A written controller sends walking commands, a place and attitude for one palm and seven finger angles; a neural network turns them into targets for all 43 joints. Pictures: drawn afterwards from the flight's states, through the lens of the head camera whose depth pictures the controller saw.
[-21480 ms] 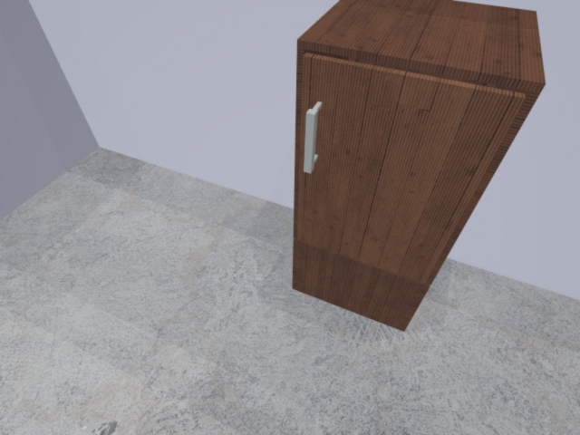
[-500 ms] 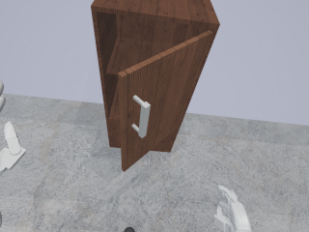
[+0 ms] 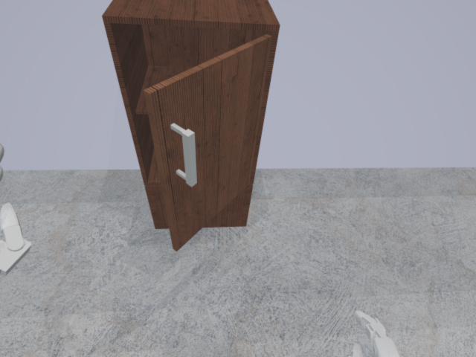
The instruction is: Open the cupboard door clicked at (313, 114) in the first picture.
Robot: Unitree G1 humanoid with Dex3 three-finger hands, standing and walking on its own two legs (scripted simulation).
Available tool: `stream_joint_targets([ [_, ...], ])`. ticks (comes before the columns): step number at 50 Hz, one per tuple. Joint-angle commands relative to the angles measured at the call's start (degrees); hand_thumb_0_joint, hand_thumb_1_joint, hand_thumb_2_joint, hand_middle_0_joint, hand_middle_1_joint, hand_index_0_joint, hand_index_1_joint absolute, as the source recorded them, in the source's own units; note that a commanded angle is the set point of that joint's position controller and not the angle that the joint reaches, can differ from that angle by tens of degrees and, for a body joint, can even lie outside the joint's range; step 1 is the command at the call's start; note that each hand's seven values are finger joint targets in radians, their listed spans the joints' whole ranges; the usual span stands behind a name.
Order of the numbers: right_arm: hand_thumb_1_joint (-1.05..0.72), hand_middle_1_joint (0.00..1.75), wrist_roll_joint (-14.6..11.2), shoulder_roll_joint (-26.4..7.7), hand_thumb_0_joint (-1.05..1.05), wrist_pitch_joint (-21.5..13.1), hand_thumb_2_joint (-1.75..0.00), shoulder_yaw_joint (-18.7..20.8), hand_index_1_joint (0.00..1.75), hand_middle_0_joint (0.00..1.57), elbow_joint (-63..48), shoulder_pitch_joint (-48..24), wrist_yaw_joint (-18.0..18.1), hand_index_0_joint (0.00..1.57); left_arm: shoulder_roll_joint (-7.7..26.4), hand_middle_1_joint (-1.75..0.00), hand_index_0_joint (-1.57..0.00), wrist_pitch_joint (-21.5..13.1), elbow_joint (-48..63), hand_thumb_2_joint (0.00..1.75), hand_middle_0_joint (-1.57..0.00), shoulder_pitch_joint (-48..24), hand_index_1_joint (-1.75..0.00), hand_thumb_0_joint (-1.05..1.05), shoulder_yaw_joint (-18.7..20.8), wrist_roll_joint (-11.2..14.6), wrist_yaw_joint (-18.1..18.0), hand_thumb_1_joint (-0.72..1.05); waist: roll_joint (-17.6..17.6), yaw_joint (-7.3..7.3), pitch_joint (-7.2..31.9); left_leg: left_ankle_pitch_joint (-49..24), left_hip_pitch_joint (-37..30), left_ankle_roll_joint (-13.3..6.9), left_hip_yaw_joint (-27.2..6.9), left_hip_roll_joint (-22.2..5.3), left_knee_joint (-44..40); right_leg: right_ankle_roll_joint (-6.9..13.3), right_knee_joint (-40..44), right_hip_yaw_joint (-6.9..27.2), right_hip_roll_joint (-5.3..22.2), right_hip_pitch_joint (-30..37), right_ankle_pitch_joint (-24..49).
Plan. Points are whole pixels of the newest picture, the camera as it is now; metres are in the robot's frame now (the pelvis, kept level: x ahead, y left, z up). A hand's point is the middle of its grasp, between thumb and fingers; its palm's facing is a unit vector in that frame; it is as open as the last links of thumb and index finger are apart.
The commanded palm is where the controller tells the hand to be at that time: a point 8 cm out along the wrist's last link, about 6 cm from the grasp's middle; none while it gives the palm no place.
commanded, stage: stop stepping back and stand still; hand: left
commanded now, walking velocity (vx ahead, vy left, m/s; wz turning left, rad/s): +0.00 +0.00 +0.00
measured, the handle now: (184, 156) +0.54 +0.14 +0.01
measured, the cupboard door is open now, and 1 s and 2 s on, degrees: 47 47 47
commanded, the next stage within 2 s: let the arm hang, fingers relaxed in 0.48 s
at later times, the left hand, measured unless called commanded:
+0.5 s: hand (3, 284) +0.16 +0.26 +0.17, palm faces +0.39 -0.80 -0.46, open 7.4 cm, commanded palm +0.11 +0.30 +0.18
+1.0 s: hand out of the picture -0.07 +0.17 -0.17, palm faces +0.02 -0.99 -0.12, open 7.3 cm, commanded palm none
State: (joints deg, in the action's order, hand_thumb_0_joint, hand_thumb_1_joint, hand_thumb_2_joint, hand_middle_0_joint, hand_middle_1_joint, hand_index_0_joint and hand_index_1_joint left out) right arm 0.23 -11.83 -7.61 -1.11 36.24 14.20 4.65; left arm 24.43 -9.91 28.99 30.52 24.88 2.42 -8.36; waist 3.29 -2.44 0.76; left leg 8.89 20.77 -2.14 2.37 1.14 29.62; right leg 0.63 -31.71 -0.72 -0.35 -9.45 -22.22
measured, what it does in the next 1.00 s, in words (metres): stands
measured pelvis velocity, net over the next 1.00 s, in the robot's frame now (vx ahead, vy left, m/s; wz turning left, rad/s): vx -0.04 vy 0.00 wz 0.03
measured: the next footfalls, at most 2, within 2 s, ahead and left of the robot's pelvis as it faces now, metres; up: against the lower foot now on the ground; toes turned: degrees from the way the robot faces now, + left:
none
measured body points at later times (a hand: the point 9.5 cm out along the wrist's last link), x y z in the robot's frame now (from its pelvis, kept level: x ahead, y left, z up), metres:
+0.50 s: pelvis -0.03 +0.00 +0.01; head -0.03 +0.01 +0.46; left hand +0.14 +0.30 +0.19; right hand +0.14 -0.22 -0.06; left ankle +0.03 +0.11 -0.73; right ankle -0.06 -0.11 -0.73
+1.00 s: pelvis -0.04 +0.00 +0.01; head -0.01 +0.03 +0.46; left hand -0.07 +0.22 -0.16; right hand -0.01 -0.28 -0.12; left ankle +0.03 +0.11 -0.73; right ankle -0.06 -0.11 -0.73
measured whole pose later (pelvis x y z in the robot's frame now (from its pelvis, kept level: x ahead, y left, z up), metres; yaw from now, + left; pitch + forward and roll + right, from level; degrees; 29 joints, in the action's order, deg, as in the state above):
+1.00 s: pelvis -0.04 +0.00 +0.01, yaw +2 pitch -1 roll -1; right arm 1.2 -15.2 1.3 -0.1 62.8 13.0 1.0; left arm 10.9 1.5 -63.3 18.0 -1.0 -0.7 0.4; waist 2.7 0.0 -4.3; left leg 7.3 17.1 -1.0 -2.4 1.2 25.2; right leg 1.2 -24.5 -3.1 -1.0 -8.5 -15.2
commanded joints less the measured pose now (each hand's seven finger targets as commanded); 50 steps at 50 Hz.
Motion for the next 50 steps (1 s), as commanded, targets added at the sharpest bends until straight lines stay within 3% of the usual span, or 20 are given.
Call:
stream_joint_targets([
  [1,-0.90,0.30,0.32,-7.33,0.00,-2.77,-0.90,2.99,0.30,0.20,-10.47,-7.46,-0.24,0.20,12.77,-0.30,-0.20,-5.01,12.51,0.90,-0.20,5.30,-0.30,0.00,10.77,0.30,-1.03,0.90,-6.01,2.21,1.67,16.40,3.01,1.69,-7.47,-4.03,-7.92,2.31,13.64,4.00,3.10,0.13,-6.10],
  [3,-0.90,0.30,-0.02,-6.55,0.00,-1.70,-0.90,3.53,0.30,0.20,-9.01,-6.28,-0.24,0.20,11.57,-0.30,-0.20,-5.27,10.04,0.90,-0.20,4.80,-0.30,0.00,9.75,0.94,-0.84,0.90,2.96,1.67,-0.04,8.06,-3.44,3.38,-4.03,-1.53,10.77,7.43,22.61,16.30,12.92,-13.39,-13.70],
  [4,-0.90,0.30,-0.06,-6.56,0.00,-1.48,-0.90,3.49,0.30,0.20,-8.01,-5.92,-0.24,0.20,11.01,-0.30,-0.20,-5.27,9.67,0.90,-0.20,2.26,-0.30,0.00,9.11,0.75,-1.01,0.90,3.39,1.52,-1.00,6.93,-1.84,3.12,-4.25,-2.04,15.28,8.66,22.28,17.66,15.22,-14.16,-9.26],
  [6,-0.90,0.30,-0.15,-6.36,0.00,-2.04,-0.90,2.98,0.30,0.20,-7.05,-5.58,-0.05,0.20,9.30,-0.30,-0.20,-5.36,7.63,0.90,-0.20,-3.57,-0.30,0.00,6.40,0.10,-1.08,0.90,0.07,0.82,-1.34,7.96,-2.57,2.26,-4.77,-3.37,10.49,6.64,17.23,11.98,13.11,-11.76,0.70],
  [9,-0.90,0.30,-0.45,-7.69,0.00,-3.35,-0.90,2.89,0.30,0.20,-6.79,-6.07,0.97,0.20,7.91,-0.30,-0.20,-5.54,5.02,0.90,-0.20,-7.68,-0.30,0.00,3.86,-0.58,-0.61,0.90,-6.77,1.54,-2.00,1.04,-8.67,0.61,-7.89,-5.51,-5.38,0.55,10.92,4.44,3.33,-9.69,5.72],
  [10,-0.90,0.30,-0.77,-8.21,0.00,-3.74,-0.90,3.16,0.30,0.20,-7.33,-6.40,1.23,0.20,8.17,-0.30,-0.20,-5.58,4.68,0.90,-0.20,-7.41,-0.30,0.00,3.78,-0.60,-0.46,0.90,-5.86,2.00,-1.40,0.43,-8.42,-0.10,-9.17,-6.62,-6.31,-0.46,10.63,4.18,1.88,-7.55,8.28],
  [13,-0.90,0.30,-0.07,-7.21,0.00,-4.59,-0.90,1.95,0.30,0.20,-7.69,-7.08,1.26,0.20,8.72,-0.30,-0.20,-5.92,10.16,0.90,-0.20,-8.23,-0.30,0.00,3.63,-0.92,-0.04,0.90,-12.79,2.38,2.35,4.63,-5.52,-0.69,-15.25,-8.92,-15.28,-1.64,3.31,0.34,-0.78,-1.34,6.28],
  [15,-0.90,0.30,0.23,-6.97,0.00,-5.15,-0.90,2.04,0.30,0.20,-8.15,-7.13,1.12,0.20,9.25,-0.30,-0.20,-6.08,12.32,0.90,-0.20,-6.32,-0.30,0.00,4.56,-1.31,-0.40,0.90,-12.11,2.91,3.90,7.88,-5.09,-1.85,-15.83,-9.97,-16.68,-1.49,3.38,0.93,-0.50,0.65,6.14],
  [18,-0.90,0.30,0.28,-6.57,0.00,-5.14,-0.90,1.89,0.30,0.20,-8.61,-7.35,0.64,0.20,8.93,-0.30,-0.20,-5.61,11.21,0.90,-0.20,-1.43,-0.30,0.00,5.56,-1.25,-0.68,0.90,-9.90,2.93,4.01,10.55,-2.33,-0.50,-10.42,-7.10,-14.07,-0.91,8.39,1.62,0.82,3.44,7.42],
  [22,-0.90,0.30,0.22,-6.27,0.00,-3.90,-0.90,2.49,0.30,0.20,-8.39,-7.19,0.05,0.20,9.06,-0.30,-0.20,-5.34,8.02,0.90,-0.20,0.74,-0.30,0.00,6.53,-0.30,-0.57,0.90,-3.91,2.08,3.17,3.59,-6.51,1.51,-5.94,-3.59,-4.76,1.27,15.49,7.03,4.35,-2.93,8.21],
  [28,-0.90,0.30,-0.18,-6.63,0.00,-3.19,-0.90,2.50,0.30,0.20,-8.26,-7.59,0.57,0.20,8.45,-0.30,-0.20,-4.90,6.75,0.90,-0.20,-3.35,-0.30,0.00,4.79,-0.23,-0.21,0.90,-6.96,1.98,2.33,-0.56,-9.78,1.23,-6.42,-4.61,-6.92,-0.12,13.76,3.92,2.29,-4.48,10.65],
  [29,-0.90,0.30,-0.09,-17.67,0.00,-4.02,-0.90,5.83,0.30,0.20,7.25,-9.75,-4.43,0.20,-2.24,-0.30,-0.20,4.26,-38.06,0.90,-0.20,-6.20,-0.30,0.00,-18.76,-5.28,7.91,0.90,-8.93,0.31,0.06,-14.84,-1.87,-0.51,-11.35,-7.29,1.29,1.00,3.39,1.25,5.86,-8.25,20.18],
  [30,-0.90,0.30,-0.57,-14.79,0.00,-0.01,-0.90,5.87,0.30,0.20,7.08,-5.64,-4.48,0.20,-1.85,-0.30,-0.20,8.27,-39.72,0.90,-0.20,-5.72,-0.30,0.00,-17.06,-4.56,8.50,0.90,-7.92,1.62,4.22,-18.12,-5.56,-0.31,-9.82,-7.53,0.25,0.81,3.35,2.78,5.18,-6.58,17.76],
  [31,-0.90,0.30,0.00,-14.43,0.00,0.97,-0.90,5.56,0.30,0.20,7.07,-5.10,-4.32,0.20,-2.67,-0.30,-0.20,8.74,-41.34,0.90,-0.20,-7.49,-0.30,0.00,-18.19,-4.70,8.45,0.90,-3.67,2.14,5.88,-18.18,-4.91,-1.39,-11.54,-8.52,0.31,0.95,2.12,1.97,4.03,-5.89,14.17],
  [34,-0.90,0.30,0.72,-14.95,0.00,3.19,-0.90,4.40,0.30,0.20,8.11,-7.38,-4.42,0.20,0.12,-0.30,-0.20,8.67,-51.23,0.90,-0.20,-12.75,-0.30,0.00,-18.74,-4.74,8.47,0.90,7.09,2.74,3.99,-8.52,-1.66,-2.37,-13.18,-7.34,-1.41,1.92,5.13,3.77,4.87,-3.50,10.67],
  [35,-0.90,0.30,0.83,-15.49,0.00,3.89,-0.90,4.40,0.30,0.20,8.94,-7.81,-4.55,0.20,1.23,-0.30,-0.20,8.64,-55.02,0.90,-0.20,-15.05,-0.30,0.00,-19.08,-4.62,8.45,0.90,7.85,2.30,2.61,-6.29,-2.44,-1.73,-12.14,-6.20,-1.20,2.68,6.86,5.05,6.13,-4.85,10.20],
  [37,-0.90,0.30,1.17,-15.31,0.00,5.38,-0.90,4.02,0.30,0.20,11.11,-8.84,-4.85,0.20,2.23,-0.30,-0.20,9.01,-62.54,0.90,-0.20,-18.44,-0.30,0.00,-20.24,-4.22,8.23,0.90,1.60,1.71,-0.89,-2.61,-3.88,-0.92,-11.50,-5.14,-3.05,3.89,9.02,6.41,7.11,-7.93,5.29],
  [40,-0.90,0.30,1.33,-14.84,0.00,6.47,-0.90,3.09,0.30,0.20,14.25,-9.39,-4.65,0.20,2.61,-0.30,-0.20,9.38,-72.68,0.90,-0.20,-18.80,-0.30,0.00,-21.71,-3.68,7.87,0.90,-7.65,2.41,-0.85,0.45,-4.27,-0.86,-12.89,-5.67,-8.73,2.90,9.43,5.97,5.33,-3.68,3.67],
  [44,-0.90,0.30,0.86,-12.55,0.00,6.95,-0.90,2.53,0.30,0.20,18.81,-7.40,-3.96,0.20,0.69,-0.30,-0.20,9.36,-82.81,0.90,-0.20,-16.22,-0.30,0.00,-22.62,-3.15,7.88,0.90,-11.48,2.59,0.48,4.26,-6.29,-0.26,-12.17,-5.25,-10.66,2.84,11.87,5.70,5.51,-1.20,3.22],
  [50,-0.90,0.30,0.59,-10.30,0.00,7.47,-0.90,2.56,0.30,0.20,24.00,-2.96,-2.96,0.20,-2.84,-0.30,-0.20,9.32,-90.69,0.90,-0.20,-13.42,-0.30,0.00,-23.12,-2.88,7.58,0.90,-9.12,1.86,-1.39,2.66,-9.29,-0.15,-11.10,-5.54,-9.93,2.99,14.62,4.67,5.78,-2.57,4.11],
])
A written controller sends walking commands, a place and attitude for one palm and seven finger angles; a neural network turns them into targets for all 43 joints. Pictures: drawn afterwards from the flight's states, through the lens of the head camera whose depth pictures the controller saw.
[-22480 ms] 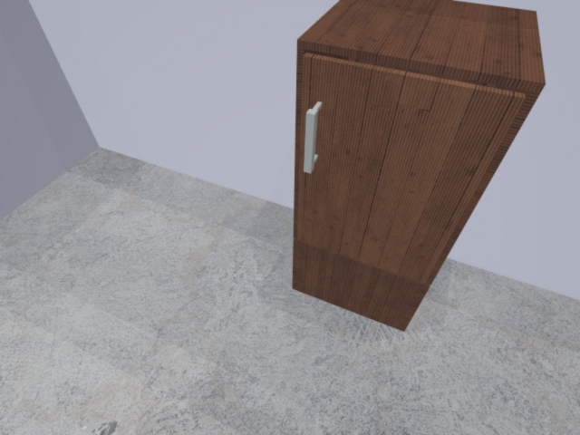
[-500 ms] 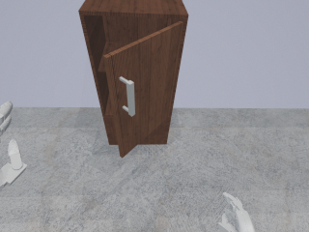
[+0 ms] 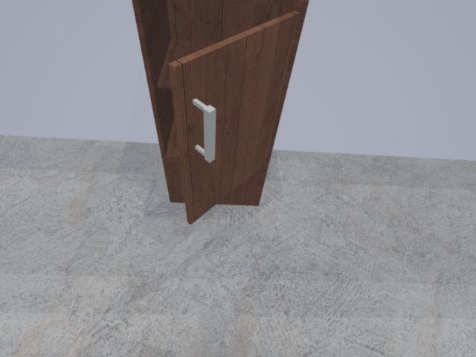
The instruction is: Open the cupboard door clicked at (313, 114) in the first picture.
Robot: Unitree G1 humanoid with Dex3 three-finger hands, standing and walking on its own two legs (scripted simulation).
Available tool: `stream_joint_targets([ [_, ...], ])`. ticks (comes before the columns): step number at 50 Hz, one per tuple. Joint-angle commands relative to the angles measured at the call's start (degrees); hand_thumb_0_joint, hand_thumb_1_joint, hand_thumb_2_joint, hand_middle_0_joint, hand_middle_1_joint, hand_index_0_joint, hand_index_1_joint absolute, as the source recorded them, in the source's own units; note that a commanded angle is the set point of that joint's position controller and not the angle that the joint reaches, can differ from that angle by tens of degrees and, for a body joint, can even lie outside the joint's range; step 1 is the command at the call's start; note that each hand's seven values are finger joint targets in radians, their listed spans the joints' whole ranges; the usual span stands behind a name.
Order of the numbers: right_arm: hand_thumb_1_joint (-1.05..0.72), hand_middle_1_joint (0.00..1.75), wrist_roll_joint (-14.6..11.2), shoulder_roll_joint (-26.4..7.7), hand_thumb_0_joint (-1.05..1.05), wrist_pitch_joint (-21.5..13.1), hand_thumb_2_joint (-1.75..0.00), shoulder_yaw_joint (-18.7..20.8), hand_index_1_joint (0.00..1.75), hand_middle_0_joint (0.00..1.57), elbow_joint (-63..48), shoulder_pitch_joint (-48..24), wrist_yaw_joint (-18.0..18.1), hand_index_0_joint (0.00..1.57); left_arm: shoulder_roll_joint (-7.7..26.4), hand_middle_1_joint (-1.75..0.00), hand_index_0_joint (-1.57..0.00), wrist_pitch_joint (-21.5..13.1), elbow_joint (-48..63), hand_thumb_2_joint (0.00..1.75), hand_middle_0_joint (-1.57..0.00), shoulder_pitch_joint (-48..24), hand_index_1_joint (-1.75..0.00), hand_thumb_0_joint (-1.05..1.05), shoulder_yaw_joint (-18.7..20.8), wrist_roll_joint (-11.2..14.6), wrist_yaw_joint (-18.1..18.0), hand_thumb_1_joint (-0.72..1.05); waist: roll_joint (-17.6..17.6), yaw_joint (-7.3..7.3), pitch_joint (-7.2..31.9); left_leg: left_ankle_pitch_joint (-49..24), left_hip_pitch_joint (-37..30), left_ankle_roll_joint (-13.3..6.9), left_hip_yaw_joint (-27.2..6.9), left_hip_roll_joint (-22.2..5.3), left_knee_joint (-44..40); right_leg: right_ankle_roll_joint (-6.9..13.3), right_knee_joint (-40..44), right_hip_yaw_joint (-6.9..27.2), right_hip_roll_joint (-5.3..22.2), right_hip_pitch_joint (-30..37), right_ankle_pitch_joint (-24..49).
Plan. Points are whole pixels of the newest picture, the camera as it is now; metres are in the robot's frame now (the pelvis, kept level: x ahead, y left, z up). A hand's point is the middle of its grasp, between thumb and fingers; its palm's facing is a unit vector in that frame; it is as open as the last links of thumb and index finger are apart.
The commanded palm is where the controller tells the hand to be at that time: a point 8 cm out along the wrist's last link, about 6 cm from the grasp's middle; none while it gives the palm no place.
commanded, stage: let the arm hang, fingers relaxed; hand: left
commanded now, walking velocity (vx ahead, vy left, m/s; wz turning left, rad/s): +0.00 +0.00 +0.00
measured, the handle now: (203, 132) +0.58 +0.12 +0.00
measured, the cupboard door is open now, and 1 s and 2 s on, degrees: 47 47 47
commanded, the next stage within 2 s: look to check the result in 0.68 s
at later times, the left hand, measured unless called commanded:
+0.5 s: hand out of the picture +0.06 +0.20 -0.16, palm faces +0.00 -0.96 -0.27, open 7.4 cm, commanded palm none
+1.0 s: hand out of the picture +0.07 +0.19 -0.17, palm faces -0.01 -0.96 -0.28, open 7.4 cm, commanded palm none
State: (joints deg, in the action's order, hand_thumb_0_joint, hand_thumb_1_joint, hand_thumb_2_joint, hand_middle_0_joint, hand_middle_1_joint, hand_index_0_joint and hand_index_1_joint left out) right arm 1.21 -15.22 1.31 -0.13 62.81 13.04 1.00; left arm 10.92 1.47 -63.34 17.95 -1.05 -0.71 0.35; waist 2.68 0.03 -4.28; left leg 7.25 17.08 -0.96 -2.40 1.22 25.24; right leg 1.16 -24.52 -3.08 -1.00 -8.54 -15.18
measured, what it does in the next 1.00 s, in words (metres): stands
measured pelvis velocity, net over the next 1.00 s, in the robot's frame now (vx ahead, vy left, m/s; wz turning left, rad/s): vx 0.04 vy -0.02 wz -0.02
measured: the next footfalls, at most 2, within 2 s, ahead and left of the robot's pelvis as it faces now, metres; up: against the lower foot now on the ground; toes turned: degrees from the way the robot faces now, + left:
none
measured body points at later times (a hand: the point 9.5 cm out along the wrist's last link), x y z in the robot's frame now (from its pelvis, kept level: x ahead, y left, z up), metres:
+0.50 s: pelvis +0.02 -0.01 +0.00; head +0.02 -0.02 +0.45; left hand +0.06 +0.25 -0.14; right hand +0.06 -0.25 -0.16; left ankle +0.07 +0.10 -0.74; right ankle -0.02 -0.11 -0.74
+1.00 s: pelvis +0.04 -0.02 +0.00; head +0.06 -0.03 +0.45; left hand +0.07 +0.24 -0.14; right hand +0.07 -0.29 -0.15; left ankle +0.07 +0.10 -0.74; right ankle -0.02 -0.11 -0.74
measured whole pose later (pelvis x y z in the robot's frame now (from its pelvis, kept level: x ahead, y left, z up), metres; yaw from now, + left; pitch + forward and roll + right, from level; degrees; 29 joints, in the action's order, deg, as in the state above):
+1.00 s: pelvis +0.04 -0.02 +0.00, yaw -1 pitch -1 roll +0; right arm 1.2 -14.3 0.3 0.2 66.0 9.0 1.6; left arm 14.1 -0.6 -64.8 11.2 0.8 -0.3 -1.3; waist -0.1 -0.2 -3.5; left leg 8.8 11.2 0.6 -1.7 0.2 21.2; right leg 2.6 -19.6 -2.1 -1.9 -2.7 -15.9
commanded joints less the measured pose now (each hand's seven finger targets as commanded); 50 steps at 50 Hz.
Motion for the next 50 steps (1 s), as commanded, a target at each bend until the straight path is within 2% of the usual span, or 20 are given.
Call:
stream_joint_targets([
  [1,-0.90,0.30,-0.48,-6.91,0.00,-1.35,-0.90,1.77,0.30,0.20,-2.37,-1.33,0.84,0.20,10.29,-0.30,-0.20,-2.08,1.12,0.90,-0.20,-0.16,-0.30,0.00,2.92,0.21,-1.20,0.90,-6.88,-0.49,3.44,4.08,-6.06,-1.49,-6.27,-5.77,-5.33,2.42,7.77,6.71,6.15,-3.55,-2.89],
  [6,-0.90,0.30,-0.46,-6.13,0.00,-1.02,-0.90,2.02,0.30,0.20,-0.86,0.14,1.08,0.20,9.02,-0.30,-0.20,-1.75,-1.06,0.90,-0.20,1.21,-0.30,0.00,2.60,0.19,-1.53,0.90,-5.27,-0.43,0.92,5.57,-5.22,-1.82,-6.58,-6.16,-6.30,2.33,7.47,5.99,5.86,-4.41,-3.65],
  [10,-0.90,0.30,-0.32,-5.60,0.00,-0.99,-0.90,2.15,0.30,0.20,-0.18,0.49,0.98,0.20,9.22,-0.30,-0.20,-1.71,-1.41,0.90,-0.20,1.05,-0.30,0.00,2.62,0.19,-1.72,0.90,-2.89,-0.42,0.77,5.96,-5.04,-1.86,-6.74,-6.21,-6.86,2.21,7.22,5.81,5.92,-4.17,-4.28],
  [12,-0.90,0.30,-0.29,-5.34,0.00,-1.08,-0.90,2.21,0.30,0.20,-0.04,0.12,0.89,0.20,9.29,-0.30,-0.20,-1.78,-1.27,0.90,-0.20,1.00,-0.30,0.00,2.69,0.18,-1.77,0.90,-2.78,-0.29,1.31,5.01,-5.64,-1.91,-6.56,-6.08,-6.71,2.22,7.02,5.75,6.12,-4.07,-3.86],
  [15,-0.90,0.30,-0.24,-5.00,0.00,-1.14,-0.90,2.14,0.30,0.20,0.24,-0.51,0.75,0.20,9.51,-0.30,-0.20,-1.86,-0.82,0.90,-0.20,-0.01,-0.30,0.00,2.73,0.13,-1.91,0.90,-1.30,-0.19,0.11,3.53,-5.42,-1.89,-6.38,-6.09,-6.84,2.03,7.10,5.80,6.13,-4.24,-2.90],
  [18,-0.90,0.30,-0.20,-4.31,0.00,-1.24,-0.90,2.12,0.30,0.20,0.40,-1.06,0.55,0.20,9.84,-0.30,-0.20,-2.10,-0.27,0.90,-0.20,-1.10,-0.30,0.00,2.79,0.11,-1.98,0.90,-1.50,-0.28,0.12,0.51,-6.31,-1.57,-5.29,-5.66,-6.00,1.93,7.46,6.06,6.68,-4.41,-1.52],
  [21,-0.90,0.30,-0.29,-4.92,0.00,-1.53,-0.90,2.17,0.30,0.20,0.32,-1.88,0.48,0.20,10.69,-0.30,-0.20,-2.48,0.54,0.90,-0.20,-2.05,-0.30,0.00,3.07,0.10,-2.08,0.90,-1.28,-0.12,1.75,-2.84,-7.32,-1.60,-5.00,-5.88,-5.42,1.74,7.41,6.19,6.81,-2.89,1.67],
  [23,-0.90,0.30,-0.12,-4.76,0.00,-1.60,-0.90,2.00,0.30,0.20,0.58,-2.36,0.43,0.20,10.55,-0.30,-0.20,-2.49,0.76,0.90,-0.20,-3.20,-0.30,0.00,3.05,0.14,-2.08,0.90,-2.31,-0.25,0.91,-3.76,-6.97,-1.28,-4.78,-5.87,-5.62,1.65,7.32,6.19,6.96,-2.75,2.88],
  [28,-0.90,0.30,-0.09,-5.33,0.00,-1.94,-0.90,2.01,0.30,0.20,0.45,-3.33,0.48,0.20,11.19,-0.30,-0.20,-2.84,1.32,0.90,-0.20,-4.68,-0.30,0.00,3.37,0.17,-2.12,0.90,-2.57,-0.22,2.06,-7.12,-7.73,-1.10,-4.34,-6.11,-5.20,1.44,7.56,6.32,7.38,-0.74,7.78],
  [38,-0.90,0.30,-0.05,-6.87,0.00,-2.06,-0.90,1.95,0.30,0.20,0.08,-4.32,0.70,0.20,11.79,-0.30,-0.20,-2.95,1.47,0.90,-0.20,-6.01,-0.30,0.00,3.57,0.32,-2.04,0.90,-3.97,-0.20,3.31,-8.89,-9.33,-0.79,-3.85,-6.37,-5.00,1.52,8.40,6.82,7.64,1.29,11.64],
  [43,-0.90,0.30,-0.16,-7.24,0.00,-2.00,-0.90,1.88,0.30,0.20,0.19,-4.01,0.82,0.20,12.02,-0.30,-0.20,-2.91,1.21,0.90,-0.20,-6.05,-0.30,0.00,3.50,0.39,-2.09,0.90,-2.84,-0.29,3.88,-9.89,-10.02,-0.82,-3.73,-6.64,-5.00,1.43,8.43,6.40,7.56,2.15,13.14],
  [47,-0.90,0.30,-0.25,-7.31,0.00,-1.89,-0.90,1.75,0.30,0.20,0.43,-4.34,0.87,0.20,12.11,-0.30,-0.20,-2.81,0.76,0.90,-0.20,-5.64,-0.30,0.00,3.39,0.43,-2.08,0.90,-3.46,-0.31,3.63,-9.63,-10.66,-0.88,-3.58,-6.73,-4.98,1.38,8.82,6.47,7.64,1.84,12.77],
  [50,-0.90,0.30,-0.29,-7.54,0.00,-1.83,-0.90,1.81,0.30,0.20,0.44,-4.36,0.92,0.20,12.17,-0.30,-0.20,-2.84,0.64,0.90,-0.20,-5.65,-0.30,0.00,3.30,0.47,-2.12,0.90,-2.29,-0.35,3.53,-10.21,-11.08,-0.88,-3.53,-6.81,-4.99,1.27,8.81,6.51,7.48,1.90,13.87],
])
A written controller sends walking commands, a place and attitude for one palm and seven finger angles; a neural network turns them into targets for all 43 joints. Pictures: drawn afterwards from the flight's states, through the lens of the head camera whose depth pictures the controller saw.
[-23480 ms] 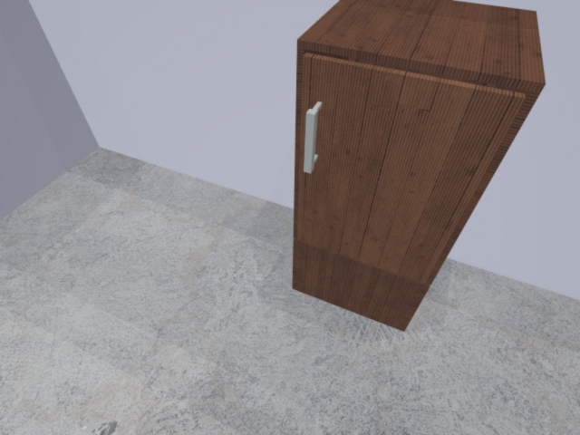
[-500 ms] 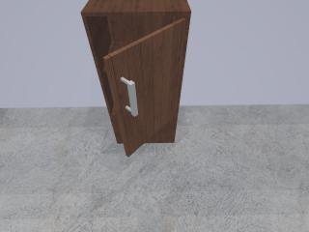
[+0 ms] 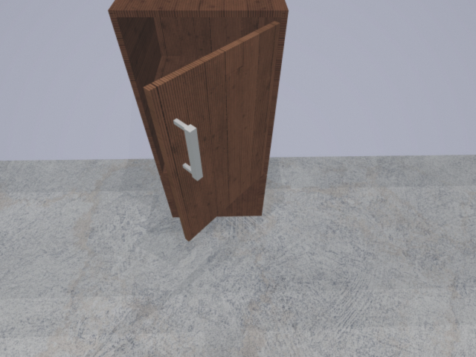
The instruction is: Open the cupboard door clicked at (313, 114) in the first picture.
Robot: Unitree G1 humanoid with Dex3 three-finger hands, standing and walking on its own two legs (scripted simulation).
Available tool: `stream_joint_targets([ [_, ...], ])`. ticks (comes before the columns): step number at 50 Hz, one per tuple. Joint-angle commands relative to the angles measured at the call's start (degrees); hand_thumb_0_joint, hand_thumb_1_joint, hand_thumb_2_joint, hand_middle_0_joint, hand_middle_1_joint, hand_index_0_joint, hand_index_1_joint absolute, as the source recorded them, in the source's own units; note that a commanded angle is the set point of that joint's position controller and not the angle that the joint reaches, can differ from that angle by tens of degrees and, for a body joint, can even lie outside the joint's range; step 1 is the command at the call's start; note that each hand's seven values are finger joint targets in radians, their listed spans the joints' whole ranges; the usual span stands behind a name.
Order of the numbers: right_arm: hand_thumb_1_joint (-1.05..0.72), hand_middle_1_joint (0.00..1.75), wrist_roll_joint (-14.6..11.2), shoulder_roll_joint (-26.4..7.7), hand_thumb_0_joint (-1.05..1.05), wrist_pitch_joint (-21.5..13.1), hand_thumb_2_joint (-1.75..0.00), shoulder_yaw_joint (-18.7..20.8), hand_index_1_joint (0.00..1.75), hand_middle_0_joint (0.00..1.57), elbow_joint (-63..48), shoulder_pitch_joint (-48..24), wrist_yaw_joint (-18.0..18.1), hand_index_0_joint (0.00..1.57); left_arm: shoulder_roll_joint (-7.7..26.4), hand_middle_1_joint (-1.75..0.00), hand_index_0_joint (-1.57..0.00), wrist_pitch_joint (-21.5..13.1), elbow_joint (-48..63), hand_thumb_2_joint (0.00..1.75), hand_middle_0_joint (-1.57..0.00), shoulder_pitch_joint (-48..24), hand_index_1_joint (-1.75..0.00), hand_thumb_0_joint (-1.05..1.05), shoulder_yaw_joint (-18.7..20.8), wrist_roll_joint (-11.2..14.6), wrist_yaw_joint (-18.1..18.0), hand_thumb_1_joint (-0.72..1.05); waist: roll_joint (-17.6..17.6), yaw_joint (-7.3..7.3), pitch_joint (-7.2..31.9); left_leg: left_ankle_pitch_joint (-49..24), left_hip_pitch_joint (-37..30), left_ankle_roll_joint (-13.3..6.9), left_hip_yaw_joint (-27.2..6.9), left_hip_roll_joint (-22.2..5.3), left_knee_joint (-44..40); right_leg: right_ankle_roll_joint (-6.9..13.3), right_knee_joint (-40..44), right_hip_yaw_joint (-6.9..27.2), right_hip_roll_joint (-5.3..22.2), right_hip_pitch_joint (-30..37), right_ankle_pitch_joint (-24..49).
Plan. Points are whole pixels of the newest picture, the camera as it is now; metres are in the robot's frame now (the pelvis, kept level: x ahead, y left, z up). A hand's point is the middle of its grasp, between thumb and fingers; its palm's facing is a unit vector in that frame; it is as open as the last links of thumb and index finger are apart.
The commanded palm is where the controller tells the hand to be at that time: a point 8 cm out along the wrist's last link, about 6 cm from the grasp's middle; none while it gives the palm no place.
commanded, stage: look to check the result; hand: left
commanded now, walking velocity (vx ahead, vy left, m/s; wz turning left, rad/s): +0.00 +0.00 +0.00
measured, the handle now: (188, 150) +0.54 +0.15 +0.00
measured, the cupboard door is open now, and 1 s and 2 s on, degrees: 47 47 47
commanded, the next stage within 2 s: walk to a spot facing it in 0.24 s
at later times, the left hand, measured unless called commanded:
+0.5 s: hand out of the picture +0.05 +0.20 -0.17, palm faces +0.00 -0.97 -0.26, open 7.4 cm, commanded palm none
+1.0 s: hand out of the picture +0.08 +0.16 -0.17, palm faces -0.21 -0.93 -0.29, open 7.4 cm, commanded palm none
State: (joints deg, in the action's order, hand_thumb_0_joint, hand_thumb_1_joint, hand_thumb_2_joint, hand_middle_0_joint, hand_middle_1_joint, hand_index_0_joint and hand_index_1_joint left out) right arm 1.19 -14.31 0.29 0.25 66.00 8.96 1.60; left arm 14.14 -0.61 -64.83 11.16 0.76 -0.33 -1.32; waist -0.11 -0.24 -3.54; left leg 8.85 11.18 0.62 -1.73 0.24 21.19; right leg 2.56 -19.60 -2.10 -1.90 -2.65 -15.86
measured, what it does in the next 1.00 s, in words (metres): lifts its left foot, turning right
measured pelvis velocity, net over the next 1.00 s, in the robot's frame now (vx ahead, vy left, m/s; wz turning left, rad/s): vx -0.01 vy -0.03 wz -0.29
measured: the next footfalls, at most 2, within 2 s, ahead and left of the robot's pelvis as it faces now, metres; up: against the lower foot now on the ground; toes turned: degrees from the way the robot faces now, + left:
left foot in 1.26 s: +0.10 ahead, +0.12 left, +0.00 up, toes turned -29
right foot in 1.48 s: -0.02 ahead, -0.16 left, +0.00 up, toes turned -34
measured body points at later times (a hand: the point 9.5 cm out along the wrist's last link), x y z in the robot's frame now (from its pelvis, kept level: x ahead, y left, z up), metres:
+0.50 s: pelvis +0.01 +0.00 +0.00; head +0.03 -0.01 +0.45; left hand +0.05 +0.25 -0.15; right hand +0.06 -0.26 -0.15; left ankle +0.03 +0.13 -0.74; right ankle -0.06 -0.09 -0.74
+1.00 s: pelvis -0.01 -0.03 -0.01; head +0.03 -0.06 +0.44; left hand +0.09 +0.21 -0.14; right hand -0.02 -0.29 -0.17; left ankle +0.01 +0.13 -0.67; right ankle -0.05 -0.09 -0.74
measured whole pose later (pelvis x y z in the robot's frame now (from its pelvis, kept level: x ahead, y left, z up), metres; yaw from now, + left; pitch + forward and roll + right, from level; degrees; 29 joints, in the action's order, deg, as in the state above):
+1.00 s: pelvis -0.01 -0.03 -0.01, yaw -17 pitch +1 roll +3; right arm 1.0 -12.7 3.3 4.0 57.1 9.0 2.1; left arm 11.5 1.6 -55.0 14.0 4.1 -1.3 -1.1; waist 0.0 1.2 -5.6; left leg 24.6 26.3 3.1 0.8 -1.9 59.8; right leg 5.0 -30.2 4.1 -4.0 -13.4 -16.9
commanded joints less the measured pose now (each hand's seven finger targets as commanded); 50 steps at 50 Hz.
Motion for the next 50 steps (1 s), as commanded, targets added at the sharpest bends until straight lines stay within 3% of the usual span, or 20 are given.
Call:
stream_joint_targets([
  [1,-0.90,0.30,-0.38,-8.64,0.00,-0.80,-0.90,1.47,0.30,0.20,-2.90,-0.34,0.35,0.20,9.03,-0.30,-0.20,-0.80,2.27,0.90,-0.20,1.51,-0.30,0.00,1.58,0.06,-0.46,0.90,0.93,0.02,2.76,-11.40,-5.30,-2.56,-3.96,-5.85,-0.78,-0.19,4.17,5.53,8.27,-4.13,14.22],
  [8,-0.90,0.30,-0.30,-8.16,0.00,-0.85,-0.90,1.39,0.30,0.20,-2.58,-0.37,0.37,0.20,8.71,-0.30,-0.20,-0.76,1.98,0.90,-0.20,1.74,-0.30,0.00,1.46,0.05,-0.52,0.90,0.22,-0.04,2.94,-12.27,-5.68,-2.53,-3.93,-5.96,-1.13,-0.29,3.95,5.58,8.38,-3.80,15.05],
  [11,-0.90,0.30,-0.46,-8.31,0.00,-0.88,-0.90,1.45,0.30,0.20,-2.80,-0.32,0.45,0.20,8.97,-0.30,-0.20,-0.95,2.16,0.90,-0.20,2.24,-0.30,0.00,1.62,-0.01,-0.68,0.90,2.17,0.05,3.82,-13.19,-6.26,-2.67,-3.52,-5.90,-0.43,-0.75,3.97,5.22,8.41,-3.07,18.06],
  [15,-0.90,0.30,-0.30,-7.97,0.00,-0.97,-0.90,1.44,0.30,0.20,-2.76,-0.20,0.52,0.20,8.53,-0.30,-0.20,-0.88,2.14,0.90,-0.20,2.31,-0.30,0.00,1.57,0.06,-0.74,0.90,0.13,-0.05,4.12,-14.73,-6.54,-2.53,-3.65,-5.84,-0.37,-0.50,3.43,5.31,8.53,-2.56,19.19],
  [18,-0.90,0.30,-0.26,-7.71,0.00,-0.86,-0.90,1.42,0.30,0.20,-2.73,-0.24,0.51,0.20,8.25,-0.30,-0.20,-0.80,2.18,0.90,-0.20,2.25,-0.30,0.00,1.50,0.02,-0.74,0.90,0.73,-0.07,2.16,-13.60,-5.77,-2.46,-3.63,-5.84,-0.71,-0.61,3.87,5.28,8.42,-3.39,18.25],
  [22,-0.90,0.30,-0.13,-4.10,0.00,-0.11,-0.90,1.24,0.30,0.20,-2.37,2.69,0.96,0.20,5.37,-0.30,-0.20,0.50,2.49,0.90,-0.20,4.03,-0.30,0.00,1.54,0.00,-0.90,0.90,0.49,-0.34,2.76,-13.13,-6.04,-1.61,-0.82,-6.65,2.29,-0.59,1.45,7.10,8.18,-4.93,21.58],
  [28,-0.90,0.30,-0.08,-5.78,0.00,0.79,-0.90,3.51,0.30,0.20,-6.14,3.83,1.78,0.20,6.66,-0.30,-0.20,2.17,6.44,0.90,-0.20,4.19,-0.30,0.00,3.85,-0.45,-0.25,0.90,0.66,-0.35,3.18,-9.74,-3.46,-1.74,1.98,-8.25,7.28,0.63,-5.21,10.57,7.15,-8.12,23.84],
  [32,-0.90,0.30,0.13,-6.93,0.00,0.78,-0.90,4.46,0.30,0.20,-8.10,5.04,1.97,0.20,5.50,-0.30,-0.20,2.70,8.99,0.90,-0.20,3.43,-0.30,0.00,4.31,-0.59,0.44,0.90,-4.72,-0.63,2.29,-6.14,-3.92,-4.42,-2.26,-12.96,4.23,-0.06,-11.88,9.87,3.25,-14.98,13.65],
  [33,-0.90,0.30,0.30,-7.56,0.00,0.74,-0.90,4.71,0.30,0.20,-8.46,5.43,2.02,0.20,4.80,-0.30,-0.20,2.86,9.64,0.90,-0.20,3.15,-0.30,0.00,4.39,-0.63,0.67,0.90,-7.03,-0.51,1.88,-4.82,-3.37,-5.96,-4.61,-15.48,2.16,-0.35,-15.88,8.75,1.79,-16.60,8.58],
  [35,-0.90,0.30,0.62,-8.55,0.00,0.21,-0.90,5.09,0.30,0.20,-9.33,5.87,1.87,0.20,3.36,-0.30,-0.20,3.22,10.95,0.90,-0.20,2.35,-0.30,0.00,4.48,-0.60,1.33,0.90,-12.80,-0.17,2.78,-7.92,-2.76,-10.30,-8.70,-21.64,-2.58,-1.37,-26.88,3.75,0.41,-18.55,-12.04],
  [36,-0.90,0.30,0.62,-8.52,0.00,0.07,-0.90,5.09,0.30,0.20,-9.73,5.64,1.84,0.20,2.81,-0.30,-0.20,3.45,11.69,0.90,-0.20,1.85,-0.30,0.00,4.50,-0.65,1.54,0.90,-11.71,-0.09,2.97,-7.95,-1.87,-11.46,-8.41,-23.41,-3.04,-1.32,-29.99,3.64,1.66,-18.31,-16.22],
  [38,-0.90,0.30,0.86,-8.58,0.00,-0.09,-0.90,5.02,0.30,0.20,-11.06,2.87,1.80,0.20,2.37,-0.30,-0.20,3.21,11.68,0.90,-0.20,4.54,-0.30,0.00,4.83,-0.67,2.06,0.90,-8.37,2.32,4.68,-12.33,2.20,-9.43,-3.41,-21.78,1.90,-1.11,-23.55,3.58,3.15,-11.67,-12.29],
  [39,-0.90,0.30,0.63,-8.79,0.00,0.20,-0.90,5.05,0.30,0.20,-11.98,0.55,1.69,0.20,2.81,-0.30,-0.20,3.01,10.51,0.90,-0.20,8.61,-0.30,0.00,5.13,-0.77,2.13,0.90,-4.54,4.57,4.96,-9.16,5.84,-6.57,0.81,-18.21,8.17,-1.25,-14.68,2.99,2.86,-6.32,-3.69],
  [40,-0.90,0.30,-0.15,-6.10,0.00,0.83,-0.90,4.94,0.30,0.20,-13.41,-0.91,1.51,0.20,7.10,-0.30,-0.20,2.41,10.05,0.90,-0.20,11.18,-0.30,0.00,6.02,-1.45,1.63,0.90,10.13,5.61,3.34,5.74,13.48,-1.34,6.80,-9.16,21.29,0.06,-0.02,15.80,9.78,-3.50,7.18],
  [41,-0.90,0.30,-0.45,-2.94,0.00,1.06,-0.90,4.48,0.30,0.20,-15.54,-2.47,0.72,0.20,12.65,-0.30,-0.20,2.12,10.58,0.90,-0.20,10.57,-0.30,0.00,6.81,-1.65,0.77,0.90,21.08,5.52,1.40,24.87,21.48,1.78,8.72,-1.40,35.17,5.14,5.44,31.57,22.01,-4.50,17.89],
  [42,-0.90,0.30,-0.41,-5.15,0.00,1.76,-0.90,5.02,0.30,0.20,-14.41,-1.79,0.69,0.20,12.01,-0.30,-0.20,2.24,11.48,0.90,-0.20,9.10,-0.30,0.00,6.62,-0.91,0.41,0.90,11.81,4.60,0.72,22.81,21.14,1.25,1.42,-3.13,42.15,8.26,5.14,30.53,21.13,-8.07,10.69],
  [43,-0.90,0.30,-0.34,-4.12,0.00,1.88,-0.90,5.25,0.30,0.20,-14.09,-2.96,0.64,0.20,9.85,-0.30,-0.20,2.38,12.40,0.90,-0.20,4.97,-0.30,0.00,6.39,-1.03,0.09,0.90,9.15,2.63,-2.42,19.70,22.59,1.30,-0.08,-3.70,45.41,9.25,3.95,29.81,18.31,-10.90,10.30],
  [46,-0.90,0.30,-0.20,-2.39,0.00,1.27,-0.90,4.58,0.30,0.20,-13.95,-1.18,0.36,0.20,7.48,-0.30,-0.20,1.39,13.12,0.90,-0.20,3.34,-0.30,0.00,5.79,-1.01,-0.47,0.90,5.93,1.04,1.77,15.78,21.80,2.33,-0.17,-4.33,42.58,9.59,-0.76,24.44,15.17,-5.37,24.21],
  [48,-0.90,0.30,-0.52,-1.66,0.00,1.31,-0.90,4.31,0.30,0.20,-14.37,-2.07,0.50,0.20,8.16,-0.30,-0.20,1.25,12.83,0.90,-0.20,5.70,-0.30,0.00,6.00,-0.92,-0.49,0.90,5.45,2.10,4.82,16.16,20.29,2.77,0.89,-3.23,38.04,9.22,-2.44,23.59,13.97,-0.94,31.40],
  [50,-0.90,0.30,-0.69,-1.56,0.00,1.44,-0.90,4.29,0.30,0.20,-15.14,-3.25,0.58,0.20,8.78,-0.30,-0.20,1.40,12.63,0.90,-0.20,6.96,-0.30,0.00,6.20,-0.90,-0.33,0.90,5.83,2.64,4.63,15.79,19.91,2.83,1.11,-2.34,35.67,8.81,-2.55,24.32,13.08,-0.03,32.45],
])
